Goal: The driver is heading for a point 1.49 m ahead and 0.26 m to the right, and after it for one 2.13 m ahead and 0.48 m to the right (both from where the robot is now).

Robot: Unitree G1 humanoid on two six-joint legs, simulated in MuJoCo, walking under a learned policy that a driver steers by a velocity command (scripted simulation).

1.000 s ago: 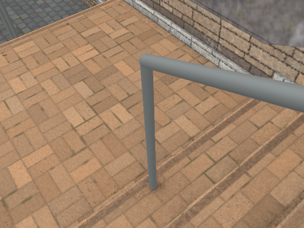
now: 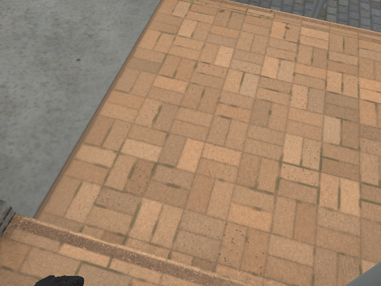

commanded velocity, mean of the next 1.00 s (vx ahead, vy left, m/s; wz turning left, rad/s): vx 0.24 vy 0.00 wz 0.12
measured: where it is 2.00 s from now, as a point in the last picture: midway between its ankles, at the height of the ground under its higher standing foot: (211, 191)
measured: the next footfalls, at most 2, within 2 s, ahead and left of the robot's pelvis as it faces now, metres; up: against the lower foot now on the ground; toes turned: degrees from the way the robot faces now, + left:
right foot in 0.30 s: +0.07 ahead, -0.11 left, +0.00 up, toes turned +15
left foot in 0.58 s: +0.11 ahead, +0.10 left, +0.00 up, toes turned +14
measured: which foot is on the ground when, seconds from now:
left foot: down 0.00-0.30, up 0.32-0.56, down 0.58-1.00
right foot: up 0.00-0.28, down 0.30-0.76, up 0.78-1.00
